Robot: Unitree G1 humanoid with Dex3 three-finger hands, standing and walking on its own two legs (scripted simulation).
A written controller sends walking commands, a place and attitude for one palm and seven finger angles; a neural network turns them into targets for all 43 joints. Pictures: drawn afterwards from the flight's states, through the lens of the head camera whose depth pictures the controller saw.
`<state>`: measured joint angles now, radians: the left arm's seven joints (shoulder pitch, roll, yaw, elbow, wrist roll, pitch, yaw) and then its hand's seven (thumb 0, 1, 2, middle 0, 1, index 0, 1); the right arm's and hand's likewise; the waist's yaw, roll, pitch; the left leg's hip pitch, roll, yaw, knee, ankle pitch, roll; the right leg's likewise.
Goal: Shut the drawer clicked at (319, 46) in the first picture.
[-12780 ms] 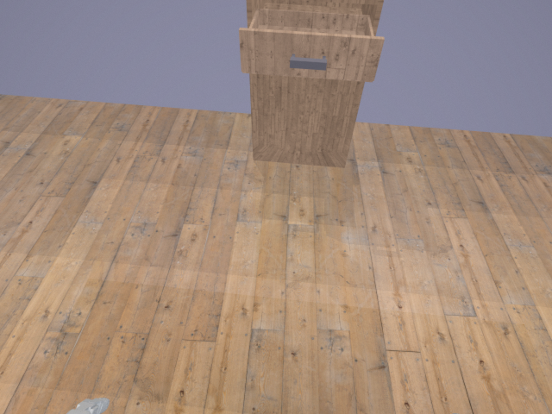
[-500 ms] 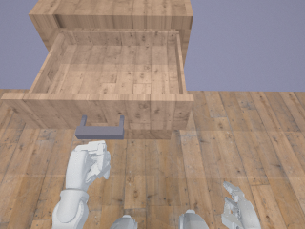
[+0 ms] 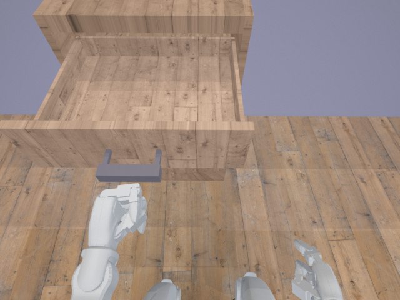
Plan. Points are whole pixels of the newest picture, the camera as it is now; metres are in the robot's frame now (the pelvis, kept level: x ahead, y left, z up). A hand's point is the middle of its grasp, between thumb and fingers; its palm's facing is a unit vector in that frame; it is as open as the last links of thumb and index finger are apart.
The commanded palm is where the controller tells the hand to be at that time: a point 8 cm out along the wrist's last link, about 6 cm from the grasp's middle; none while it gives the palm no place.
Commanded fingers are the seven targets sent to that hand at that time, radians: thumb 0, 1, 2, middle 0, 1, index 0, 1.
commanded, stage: push the drawer shut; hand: left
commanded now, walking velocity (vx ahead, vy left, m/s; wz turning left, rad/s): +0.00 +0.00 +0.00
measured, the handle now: (131, 163) +0.36 +0.15 +0.05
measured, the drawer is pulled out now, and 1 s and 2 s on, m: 0.30 0.22 0.10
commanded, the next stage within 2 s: none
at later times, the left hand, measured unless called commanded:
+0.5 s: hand (139, 201) +0.29 +0.13 +0.04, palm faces -0.01 -1.00 -0.04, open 2.9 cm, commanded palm +0.29 +0.18 +0.05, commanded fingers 0.00 0.90 0.90 -1.40 -1.60 -1.40 -1.60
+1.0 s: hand (146, 166) +0.36 +0.13 +0.04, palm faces +0.01 -1.00 -0.05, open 3.0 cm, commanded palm +0.35 +0.17 +0.05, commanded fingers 0.00 0.90 0.90 -1.40 -1.60 -1.40 -1.60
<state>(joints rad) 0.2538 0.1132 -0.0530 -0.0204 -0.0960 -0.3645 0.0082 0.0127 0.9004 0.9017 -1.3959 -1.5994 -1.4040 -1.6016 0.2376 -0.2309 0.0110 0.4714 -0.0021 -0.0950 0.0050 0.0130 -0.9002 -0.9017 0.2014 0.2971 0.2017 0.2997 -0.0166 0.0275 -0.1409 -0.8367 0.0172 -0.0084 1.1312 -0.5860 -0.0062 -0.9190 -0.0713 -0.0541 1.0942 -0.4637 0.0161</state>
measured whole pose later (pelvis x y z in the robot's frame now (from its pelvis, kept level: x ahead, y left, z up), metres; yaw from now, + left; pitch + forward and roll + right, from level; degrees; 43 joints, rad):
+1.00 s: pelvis -0.03 +0.00 +0.00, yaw +0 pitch +17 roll +0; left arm -0.37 0.18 0.09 0.60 -0.11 -0.42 0.01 -0.02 0.84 0.98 -1.40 -1.60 -1.41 -1.60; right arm 0.24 -0.25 0.03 0.61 0.00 -0.09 -0.02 0.01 -0.90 -0.90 0.20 0.30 0.20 0.30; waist -0.06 0.02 -0.11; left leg -0.89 0.01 -0.01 1.12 -0.52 0.00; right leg -0.97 -0.08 -0.05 1.07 -0.39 0.02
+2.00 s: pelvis -0.03 +0.00 -0.01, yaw -1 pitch +23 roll -1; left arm -0.91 0.35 0.32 1.17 -0.03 -0.51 -0.03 0.00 0.86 0.99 -1.40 -1.60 -1.41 -1.60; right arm 0.35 -0.27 0.02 0.65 -0.05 0.00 0.02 0.01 -0.90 -0.90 0.20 0.30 0.20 0.30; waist -0.17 0.03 -0.11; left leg -1.05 0.02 -0.01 1.16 -0.52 0.00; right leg -1.12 -0.06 -0.05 1.09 -0.38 0.01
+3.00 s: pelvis -0.03 +0.01 -0.03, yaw -3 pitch +31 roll -5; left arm -1.31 0.64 0.42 1.40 0.10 -0.37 -0.06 0.04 0.75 1.00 -1.40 -1.60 -1.40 -1.60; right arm 0.43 -0.26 0.09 0.62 -0.10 0.06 0.05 0.00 -0.90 -0.90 0.20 0.30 0.20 0.30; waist -0.31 0.06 -0.09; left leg -1.25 0.05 -0.05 1.25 -0.55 0.01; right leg -1.28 -0.03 -0.08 1.10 -0.37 0.02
